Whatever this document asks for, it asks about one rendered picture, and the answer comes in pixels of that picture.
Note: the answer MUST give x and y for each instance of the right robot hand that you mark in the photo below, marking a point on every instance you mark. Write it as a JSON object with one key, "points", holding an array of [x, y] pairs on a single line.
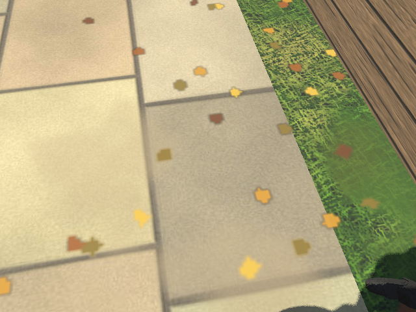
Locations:
{"points": [[403, 290]]}

